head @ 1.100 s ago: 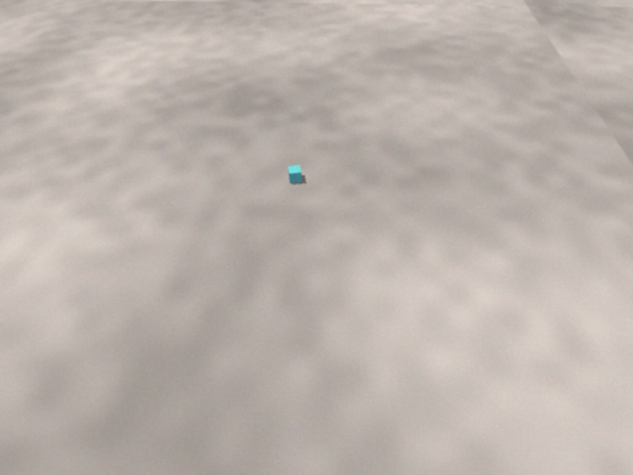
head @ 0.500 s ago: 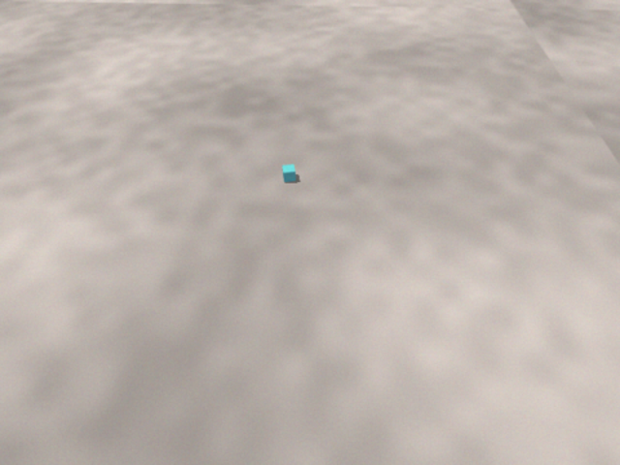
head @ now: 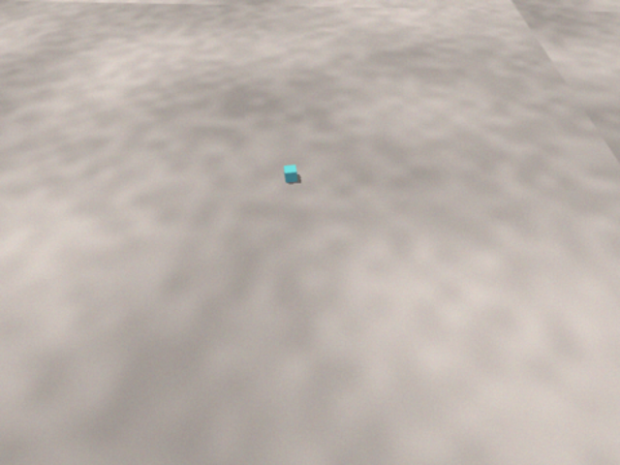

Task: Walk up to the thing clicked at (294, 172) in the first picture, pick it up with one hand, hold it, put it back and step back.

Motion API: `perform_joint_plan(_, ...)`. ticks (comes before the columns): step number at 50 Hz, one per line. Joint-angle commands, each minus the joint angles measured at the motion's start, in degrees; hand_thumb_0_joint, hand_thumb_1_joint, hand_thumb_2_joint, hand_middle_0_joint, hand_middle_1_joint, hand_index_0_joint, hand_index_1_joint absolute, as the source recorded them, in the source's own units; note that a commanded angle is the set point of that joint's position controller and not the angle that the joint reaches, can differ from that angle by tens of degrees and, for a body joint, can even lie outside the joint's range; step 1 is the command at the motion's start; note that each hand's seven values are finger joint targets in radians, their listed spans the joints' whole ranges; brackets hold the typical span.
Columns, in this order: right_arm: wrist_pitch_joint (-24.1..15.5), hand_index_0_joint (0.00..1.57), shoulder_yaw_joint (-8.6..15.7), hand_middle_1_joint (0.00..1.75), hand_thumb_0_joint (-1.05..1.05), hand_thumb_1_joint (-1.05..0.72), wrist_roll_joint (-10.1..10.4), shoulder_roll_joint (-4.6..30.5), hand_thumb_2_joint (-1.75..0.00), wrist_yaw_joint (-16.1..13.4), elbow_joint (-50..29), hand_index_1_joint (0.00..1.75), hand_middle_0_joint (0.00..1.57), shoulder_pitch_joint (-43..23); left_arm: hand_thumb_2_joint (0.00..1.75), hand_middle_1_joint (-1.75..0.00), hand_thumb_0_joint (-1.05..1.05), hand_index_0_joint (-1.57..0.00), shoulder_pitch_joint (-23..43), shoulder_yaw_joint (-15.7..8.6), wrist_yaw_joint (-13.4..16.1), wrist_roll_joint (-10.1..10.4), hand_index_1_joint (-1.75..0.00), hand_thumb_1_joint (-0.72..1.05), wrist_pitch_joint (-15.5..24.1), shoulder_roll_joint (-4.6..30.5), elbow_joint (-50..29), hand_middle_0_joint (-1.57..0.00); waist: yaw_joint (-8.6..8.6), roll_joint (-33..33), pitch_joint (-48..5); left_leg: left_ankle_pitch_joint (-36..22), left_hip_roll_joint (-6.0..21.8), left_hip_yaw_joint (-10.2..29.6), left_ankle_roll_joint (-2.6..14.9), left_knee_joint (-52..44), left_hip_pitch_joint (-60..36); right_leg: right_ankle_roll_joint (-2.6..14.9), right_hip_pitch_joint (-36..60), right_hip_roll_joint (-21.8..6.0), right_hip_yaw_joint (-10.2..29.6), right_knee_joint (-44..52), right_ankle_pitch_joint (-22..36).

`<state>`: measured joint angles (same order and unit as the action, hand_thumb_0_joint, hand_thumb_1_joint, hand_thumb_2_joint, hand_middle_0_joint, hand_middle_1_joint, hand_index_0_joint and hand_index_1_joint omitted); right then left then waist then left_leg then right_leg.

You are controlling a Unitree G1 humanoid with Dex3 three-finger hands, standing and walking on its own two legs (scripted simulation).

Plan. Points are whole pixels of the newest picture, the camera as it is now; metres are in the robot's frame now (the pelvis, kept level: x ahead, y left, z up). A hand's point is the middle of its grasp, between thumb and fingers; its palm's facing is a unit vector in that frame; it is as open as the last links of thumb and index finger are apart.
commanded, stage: stand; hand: left
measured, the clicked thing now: (290, 173) +1.56 +0.16 -0.75
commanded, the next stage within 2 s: walk up in 0.02 s
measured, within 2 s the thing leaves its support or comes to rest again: neither
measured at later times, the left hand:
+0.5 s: hand out of the picture +0.14 +0.24 -0.14, palm faces +0.05 -0.92 -0.39, open 7.4 cm
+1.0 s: hand (219, 310) +0.41 +0.21 -0.14, palm faces -0.01 -0.92 -0.40, open 7.4 cm
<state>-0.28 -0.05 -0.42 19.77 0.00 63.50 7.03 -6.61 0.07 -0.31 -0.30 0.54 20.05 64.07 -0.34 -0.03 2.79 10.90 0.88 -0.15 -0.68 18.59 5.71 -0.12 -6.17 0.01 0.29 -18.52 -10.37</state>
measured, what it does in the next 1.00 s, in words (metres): walks ahead: left foot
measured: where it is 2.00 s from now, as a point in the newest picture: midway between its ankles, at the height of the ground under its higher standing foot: (364, 306)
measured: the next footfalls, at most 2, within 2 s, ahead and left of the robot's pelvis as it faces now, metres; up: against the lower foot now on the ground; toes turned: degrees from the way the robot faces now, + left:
left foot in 0.62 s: +0.36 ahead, +0.07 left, +0.00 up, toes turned +7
right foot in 1.02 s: +0.51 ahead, -0.23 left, +0.00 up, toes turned -2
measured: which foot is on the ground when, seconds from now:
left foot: down 0.00-0.26, up 0.28-0.60, down 0.62-1.00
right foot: down 0.00-0.66, up 0.68-1.00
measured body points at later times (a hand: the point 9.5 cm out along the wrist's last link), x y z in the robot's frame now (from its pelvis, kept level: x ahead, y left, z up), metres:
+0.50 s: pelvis +0.12 -0.05 -0.01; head +0.14 -0.06 +0.44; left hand +0.13 +0.28 -0.12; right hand +0.23 -0.37 -0.13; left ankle +0.21 +0.09 -0.71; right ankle +0.03 -0.14 -0.75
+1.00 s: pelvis +0.35 -0.09 -0.02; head +0.35 -0.10 +0.43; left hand +0.41 +0.25 -0.11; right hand +0.42 -0.42 -0.13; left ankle +0.32 +0.07 -0.75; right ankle +0.47 -0.23 -0.74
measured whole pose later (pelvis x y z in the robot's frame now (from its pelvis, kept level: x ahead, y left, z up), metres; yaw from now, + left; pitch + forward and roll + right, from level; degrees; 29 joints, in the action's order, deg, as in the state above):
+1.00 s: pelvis +0.35 -0.09 -0.02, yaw +2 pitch -3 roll +1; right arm -3.4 4.4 -0.8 25.5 3.5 50.0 18.9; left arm -17.4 -5.0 -6.5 -1.5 2.6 26.0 50.3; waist 0.8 -0.1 1.3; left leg 20.4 4.0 -3.5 0.4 31.9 9.1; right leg 0.3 -24.1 -6.0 -1.6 -36.3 -12.5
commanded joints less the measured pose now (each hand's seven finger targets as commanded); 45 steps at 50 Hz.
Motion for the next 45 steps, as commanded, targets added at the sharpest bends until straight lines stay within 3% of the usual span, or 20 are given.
perform_joint_plan(1,-2.81,0.20,5.98,0.30,0.00,-0.90,-0.75,18.18,-0.90,0.64,-5.38,0.30,0.20,2.84,0.90,-0.30,0.00,-0.20,0.01,-6.76,-1.45,-1.87,-0.30,0.90,1.99,17.68,-7.47,-0.20,0.31,0.86,-10.43,22.64,5.06,7.56,6.31,1.58,0.73,3.79,1.72,-4.28,4.64,-3.82,-21.98)
perform_joint_plan(3,-3.43,0.20,7.12,0.30,0.00,-0.90,-1.31,19.20,-0.90,1.58,-6.22,0.30,0.20,2.51,0.90,-0.30,0.00,-0.20,1.08,-7.47,-2.74,-2.80,-0.30,0.90,1.93,16.56,-8.59,-0.20,0.33,-2.38,-2.23,33.07,8.66,13.44,8.59,0.24,5.84,4.94,-10.56,-5.00,6.40,-10.16,-29.99)
perform_joint_plan(6,-4.12,0.20,8.48,0.30,0.00,-0.90,-1.46,19.73,-0.90,1.88,-8.22,0.30,0.20,3.80,0.90,-0.30,0.00,-0.20,3.92,-7.20,-3.52,-2.71,-0.30,0.90,2.11,13.27,-11.63,-0.20,1.15,-7.37,4.71,28.64,16.77,23.43,13.10,-6.32,1.50,2.70,-22.32,-2.58,-0.49,-19.93,-14.00)
perform_joint_plan(8,-4.31,0.20,9.10,0.30,0.00,-0.90,-1.56,20.47,-0.90,2.01,-9.53,0.30,0.20,6.35,0.90,-0.30,0.00,-0.20,5.23,-7.46,-4.33,-2.62,-0.30,0.90,2.24,14.40,-13.73,-0.20,2.99,-8.31,2.34,30.25,19.20,26.12,15.15,-10.15,-3.77,1.63,-26.75,-4.35,1.77,-22.57,-20.13)
perform_joint_plan(10,-3.98,0.20,9.17,0.30,0.00,-0.90,-1.57,20.85,-0.90,2.25,-11.43,0.30,0.20,2.31,0.90,-0.30,0.00,-0.20,2.54,-7.76,-4.92,-2.25,-0.30,0.90,2.60,14.72,-13.63,-0.20,0.59,-10.13,2.60,27.30,18.11,21.42,13.49,-8.77,1.76,2.11,-18.64,-6.03,3.04,-16.81,-19.25)
perform_joint_plan(12,-3.31,0.20,8.24,0.30,0.00,-0.90,-1.64,17.57,-0.90,2.71,-13.45,0.30,0.20,-3.87,0.90,-0.30,0.00,-0.20,-8.24,-8.28,-4.38,-2.19,-0.30,0.90,3.36,14.29,-9.54,-0.20,-5.93,-6.10,-1.31,18.52,8.98,7.72,8.55,3.58,11.71,1.82,2.55,-1.67,-2.86,-5.45,-6.66)
perform_joint_plan(13,-3.01,0.20,6.72,0.30,0.00,-0.90,-1.68,13.21,-0.90,2.70,-14.49,0.30,0.20,-4.59,0.90,-0.30,0.00,-0.20,-16.99,-9.82,-3.50,-2.68,-0.30,0.90,3.91,17.78,-6.69,-0.20,-9.82,6.18,-2.62,17.89,2.09,0.77,5.66,22.49,24.35,2.14,16.89,-3.59,4.55,0.43,-14.27)
perform_joint_plan(14,-3.42,0.20,5.00,0.30,0.00,-0.90,-0.62,9.48,-0.90,2.35,-16.86,0.30,0.20,-4.00,0.90,-0.30,0.00,-0.20,-19.29,-11.08,-2.68,-3.56,-0.30,0.90,4.69,24.84,-8.26,-0.20,-10.61,21.24,-0.27,22.65,-6.34,-1.16,2.85,40.07,42.62,6.57,22.68,-18.21,29.65,9.50,-25.44)
perform_joint_plan(15,-3.42,0.20,5.80,0.30,0.00,-0.90,-0.85,13.94,-0.90,1.58,-16.18,0.30,0.20,-5.00,0.90,-0.30,0.00,-0.20,-14.46,-10.06,-2.58,-2.52,-0.30,0.90,4.69,24.50,-10.74,-0.20,-8.44,8.52,3.64,19.19,-0.99,6.62,2.55,43.22,41.89,11.25,15.67,-25.20,35.13,11.24,-19.46)
perform_joint_plan(17,-4.13,0.20,6.22,0.30,0.00,-0.90,-0.24,15.54,-0.90,2.10,-13.52,0.30,0.20,-0.93,0.90,-0.30,0.00,-0.20,-9.95,-8.59,-2.13,-1.14,-0.30,0.90,5.03,19.70,-12.99,-0.20,-4.33,0.17,5.98,11.09,1.15,8.94,2.89,44.54,38.71,10.07,13.33,-19.67,21.87,9.52,-4.06)
perform_joint_plan(20,-3.43,0.20,5.94,0.30,0.00,-0.90,-0.03,14.95,-0.90,3.25,-12.18,0.30,0.20,3.87,0.90,-0.30,0.00,-0.20,-7.46,-7.62,-1.63,-0.39,-0.30,0.90,5.12,16.53,-14.21,-0.20,-1.18,5.76,3.29,4.90,1.67,5.38,2.13,35.67,31.10,6.04,12.16,-11.84,4.51,5.81,16.28)
perform_joint_plan(26,-2.94,0.20,6.11,0.30,0.00,-0.90,-0.45,12.99,-0.90,4.25,-17.48,0.30,0.20,-2.07,0.90,-0.30,0.00,-0.20,-8.79,-7.35,-1.93,-1.12,-0.30,0.90,4.30,17.94,-17.18,-0.20,-3.06,8.08,3.31,-3.04,2.38,-2.61,1.95,16.76,17.67,7.71,3.01,-11.22,-1.47,5.22,13.31)
perform_joint_plan(30,-3.56,0.20,8.71,0.30,0.00,-0.90,-1.44,15.98,-0.90,3.07,-14.90,0.30,0.20,12.33,0.90,-0.30,0.00,-0.20,-8.03,-6.81,-1.51,-0.24,-0.30,0.90,3.95,17.47,-18.81,-0.20,5.00,-1.50,-3.46,-2.04,-0.74,-4.61,6.11,13.22,-4.56,7.73,-6.06,-9.58,-4.45,-18.20,23.27)
perform_joint_plan(31,-3.79,0.20,10.01,0.30,0.00,-0.90,-2.57,18.37,-0.90,2.50,-14.10,0.30,0.20,19.28,0.90,-0.30,0.00,-0.20,-11.59,-5.92,-1.36,0.32,-0.30,0.90,3.75,14.91,-18.98,-0.20,7.48,-8.36,-9.17,5.98,2.54,1.76,9.05,11.16,-15.27,5.61,-13.23,-5.84,-6.33,-34.01,17.89)
perform_joint_plan(32,-4.06,0.20,11.41,0.30,0.00,-0.90,-2.95,23.29,-0.90,1.68,-15.49,0.30,0.20,22.50,0.90,-0.30,0.00,-0.20,-14.46,-5.55,-1.40,1.10,-0.30,0.90,3.72,11.82,-19.70,-0.20,8.15,-16.36,-12.87,15.71,18.51,31.16,15.51,4.96,-22.11,2.79,-27.17,3.76,-4.60,-51.98,-8.19)
perform_joint_plan(33,-4.25,0.20,11.62,0.30,0.00,-0.90,0.33,25.19,-0.90,1.80,-16.91,0.30,0.20,20.17,0.90,-0.30,0.00,-0.20,-13.61,-6.55,-1.07,0.85,-0.30,0.90,3.61,17.70,-19.67,-0.20,7.79,-9.76,-14.52,25.82,23.72,45.48,20.46,-4.44,-17.36,4.02,-28.47,3.17,6.09,-56.47,-20.60)
perform_joint_plan(34,-4.20,0.20,11.13,0.30,0.00,-0.90,1.50,23.11,-0.90,1.63,-17.48,0.30,0.20,16.02,0.90,-0.30,0.00,-0.20,-10.59,-5.94,-1.27,0.43,-0.30,0.90,3.69,19.42,-19.43,-0.20,6.17,-3.08,-8.66,25.49,22.46,37.83,18.11,-5.70,-10.57,3.93,-29.01,-0.37,8.48,-57.31,-15.94)
perform_joint_plan(38,-5.54,0.20,7.66,0.30,0.00,-0.90,0.80,17.96,-0.90,1.73,-19.91,0.30,0.20,6.35,0.90,-0.30,0.00,-0.20,-16.46,-6.40,-3.09,-0.16,-0.30,0.90,3.43,16.48,-15.86,-0.20,-0.76,-5.32,2.01,15.39,15.05,13.26,12.63,-6.34,11.90,1.85,-20.43,-6.42,3.97,-42.60,-11.33)
perform_joint_plan(42,-6.58,0.20,8.56,0.30,0.00,-0.90,-0.17,20.39,-0.90,2.52,-20.34,0.30,0.20,6.78,0.90,-0.30,0.00,-0.20,-12.53,-7.15,-5.05,-1.24,-0.30,0.90,2.95,15.23,-17.32,-0.20,0.27,-10.97,2.94,23.70,14.25,9.03,13.55,-8.98,15.84,0.04,-18.53,-6.90,0.15,-27.65,-9.25)
perform_joint_plan(45,-6.28,0.20,8.90,0.30,0.00,-0.90,-0.02,20.96,-0.90,2.78,-20.79,0.30,0.20,3.56,0.90,-0.30,0.00,-0.20,-12.45,-7.99,-5.71,-1.31,-0.30,0.90,2.92,15.15,-16.87,-0.20,-1.22,-10.49,1.06,26.89,13.68,7.32,11.26,-7.82,19.11,0.48,-11.88,-6.42,-1.89,-22.08,-1.65)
